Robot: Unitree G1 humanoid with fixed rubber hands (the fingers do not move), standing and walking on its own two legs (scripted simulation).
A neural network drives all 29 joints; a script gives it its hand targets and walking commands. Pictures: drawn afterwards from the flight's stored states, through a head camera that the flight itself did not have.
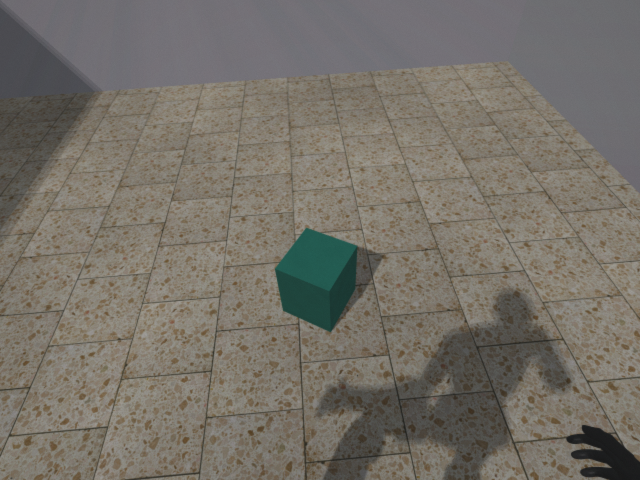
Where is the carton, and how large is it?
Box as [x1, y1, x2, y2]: [275, 228, 356, 331]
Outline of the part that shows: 306,228 275,268 283,310 330,331 354,289 356,246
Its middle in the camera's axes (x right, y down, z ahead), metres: +0.00 +0.14 +1.38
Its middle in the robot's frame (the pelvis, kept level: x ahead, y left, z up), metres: +0.89 +0.08 -0.63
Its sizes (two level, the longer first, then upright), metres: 0.210 0.200 0.250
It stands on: the floor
